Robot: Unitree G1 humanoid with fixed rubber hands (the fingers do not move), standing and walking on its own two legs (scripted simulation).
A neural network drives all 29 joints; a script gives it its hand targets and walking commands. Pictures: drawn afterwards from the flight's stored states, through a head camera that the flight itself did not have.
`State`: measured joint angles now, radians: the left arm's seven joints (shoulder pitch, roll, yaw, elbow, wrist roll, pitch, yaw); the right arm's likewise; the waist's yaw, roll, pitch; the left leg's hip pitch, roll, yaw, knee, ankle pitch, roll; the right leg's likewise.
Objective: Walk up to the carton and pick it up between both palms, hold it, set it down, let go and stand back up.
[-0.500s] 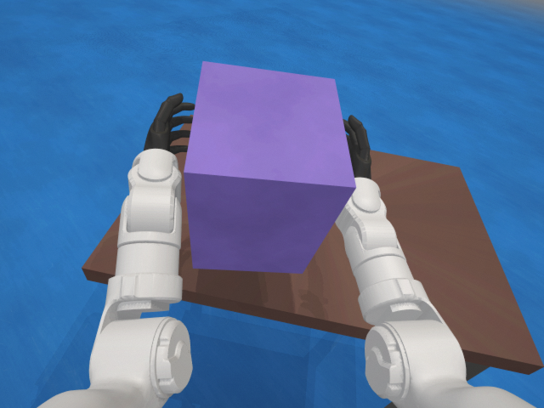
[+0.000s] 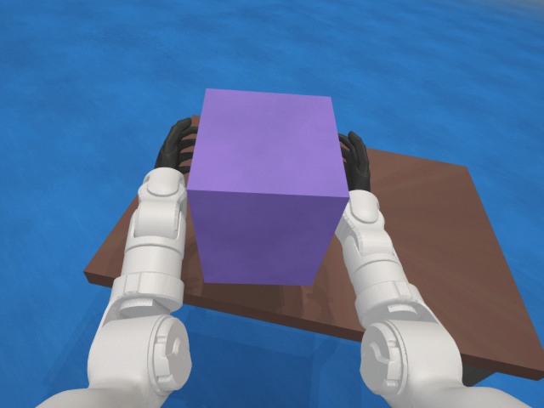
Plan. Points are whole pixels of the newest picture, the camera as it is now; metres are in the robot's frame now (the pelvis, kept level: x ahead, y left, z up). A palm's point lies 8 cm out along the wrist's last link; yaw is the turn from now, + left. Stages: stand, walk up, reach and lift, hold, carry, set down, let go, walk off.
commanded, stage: set down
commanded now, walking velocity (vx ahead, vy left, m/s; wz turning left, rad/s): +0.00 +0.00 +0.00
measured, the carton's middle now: (263, 195) +0.40 -0.01 +0.12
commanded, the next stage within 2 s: none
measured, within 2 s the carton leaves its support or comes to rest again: neither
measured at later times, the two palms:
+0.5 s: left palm (174, 178) +0.42 +0.12 +0.14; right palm (349, 192) +0.39 -0.15 +0.14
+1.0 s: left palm (182, 185) +0.43 +0.11 +0.11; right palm (349, 199) +0.39 -0.16 +0.12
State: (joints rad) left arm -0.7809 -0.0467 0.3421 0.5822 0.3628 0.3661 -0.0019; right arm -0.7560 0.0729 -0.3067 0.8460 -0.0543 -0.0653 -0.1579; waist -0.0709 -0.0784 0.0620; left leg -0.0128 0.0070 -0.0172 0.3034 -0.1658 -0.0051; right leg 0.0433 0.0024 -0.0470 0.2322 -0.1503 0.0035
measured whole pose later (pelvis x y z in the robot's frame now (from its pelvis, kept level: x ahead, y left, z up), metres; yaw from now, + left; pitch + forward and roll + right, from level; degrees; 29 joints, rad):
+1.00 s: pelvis +0.01 +0.00 +0.00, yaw -2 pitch +0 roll +0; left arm -0.84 -0.04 0.46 0.88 0.36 0.17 -0.01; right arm -0.77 0.16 -0.58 0.87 -0.32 -0.08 -0.10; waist -0.05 -0.05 0.00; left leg -0.12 0.01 0.02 0.28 -0.16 0.00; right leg -0.09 0.00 -0.01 0.24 -0.15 0.01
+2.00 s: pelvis +0.01 +0.01 +0.00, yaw -3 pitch +2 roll +0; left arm -0.81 -0.07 0.54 0.92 0.41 0.05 -0.03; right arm -0.71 0.20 -0.66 0.82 -0.44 -0.15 -0.06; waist -0.04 -0.04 0.01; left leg -0.16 0.01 0.04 0.28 -0.16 0.00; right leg -0.14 0.00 0.00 0.25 -0.14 0.01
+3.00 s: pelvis +0.01 +0.00 +0.00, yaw -5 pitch +2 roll +0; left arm -0.79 -0.09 0.54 0.86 0.46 -0.02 -0.04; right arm -0.67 0.17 -0.56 0.80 -0.39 -0.21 -0.07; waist -0.02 -0.05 0.07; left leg -0.15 0.02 0.08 0.28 -0.16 0.00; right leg -0.15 0.01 0.03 0.26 -0.14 0.01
